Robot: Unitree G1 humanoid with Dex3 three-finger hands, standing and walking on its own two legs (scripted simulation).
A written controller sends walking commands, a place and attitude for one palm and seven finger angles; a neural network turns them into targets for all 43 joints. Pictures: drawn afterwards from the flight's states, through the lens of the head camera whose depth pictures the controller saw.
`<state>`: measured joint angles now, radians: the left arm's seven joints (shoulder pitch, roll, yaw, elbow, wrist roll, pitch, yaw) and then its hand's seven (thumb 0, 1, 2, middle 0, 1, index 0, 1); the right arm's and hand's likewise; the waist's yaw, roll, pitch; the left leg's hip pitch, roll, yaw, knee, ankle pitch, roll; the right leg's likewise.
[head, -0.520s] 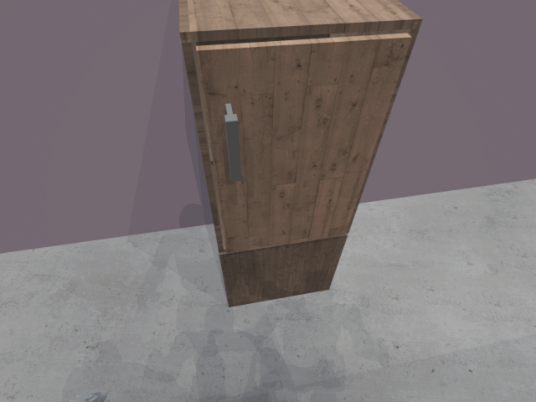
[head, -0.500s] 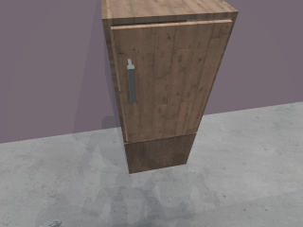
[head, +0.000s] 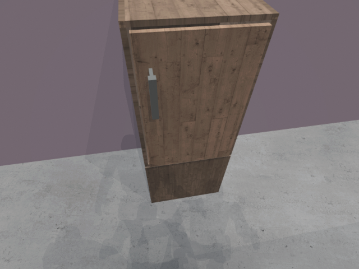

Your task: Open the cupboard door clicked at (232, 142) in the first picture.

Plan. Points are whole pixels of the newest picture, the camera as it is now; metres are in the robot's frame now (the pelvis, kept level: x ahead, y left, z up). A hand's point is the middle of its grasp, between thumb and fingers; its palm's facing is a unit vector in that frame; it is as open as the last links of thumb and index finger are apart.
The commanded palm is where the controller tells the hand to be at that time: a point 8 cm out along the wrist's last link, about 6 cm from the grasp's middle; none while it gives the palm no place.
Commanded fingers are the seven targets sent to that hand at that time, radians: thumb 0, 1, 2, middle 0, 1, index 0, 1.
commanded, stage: stand and wait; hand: left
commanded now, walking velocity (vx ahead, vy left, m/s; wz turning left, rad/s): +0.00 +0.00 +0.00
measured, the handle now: (153, 94) +0.56 +0.12 +0.07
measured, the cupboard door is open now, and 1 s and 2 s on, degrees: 0 0 0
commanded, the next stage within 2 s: look at it before walking up in 0.30 s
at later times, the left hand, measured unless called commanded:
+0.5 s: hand out of the picture +0.08 +0.23 -0.15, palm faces -0.03 -0.94 -0.34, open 7.4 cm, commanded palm none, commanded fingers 0.00 0.90 0.90 -0.20 -0.30 -0.20 -0.30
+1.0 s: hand out of the picture +0.07 +0.23 -0.15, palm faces -0.02 -0.94 -0.33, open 7.4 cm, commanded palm none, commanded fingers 0.00 0.90 0.90 -0.20 -0.30 -0.20 -0.30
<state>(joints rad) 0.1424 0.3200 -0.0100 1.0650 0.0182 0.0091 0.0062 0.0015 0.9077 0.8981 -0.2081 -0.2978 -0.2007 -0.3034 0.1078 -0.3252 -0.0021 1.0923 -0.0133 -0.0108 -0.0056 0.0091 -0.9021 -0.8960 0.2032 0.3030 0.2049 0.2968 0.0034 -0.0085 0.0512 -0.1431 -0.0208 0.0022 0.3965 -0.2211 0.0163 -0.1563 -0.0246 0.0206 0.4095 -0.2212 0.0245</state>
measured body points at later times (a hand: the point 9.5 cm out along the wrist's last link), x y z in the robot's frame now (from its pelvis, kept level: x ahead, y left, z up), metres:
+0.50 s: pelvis -0.01 -0.01 +0.00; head +0.00 -0.02 +0.45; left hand +0.08 +0.28 -0.13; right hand +0.08 -0.31 -0.13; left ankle +0.00 +0.11 -0.74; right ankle +0.00 -0.13 -0.74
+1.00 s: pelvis +0.00 -0.02 +0.00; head +0.01 -0.02 +0.45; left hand +0.07 +0.27 -0.13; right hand +0.08 -0.31 -0.13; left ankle +0.00 +0.11 -0.74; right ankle +0.00 -0.13 -0.74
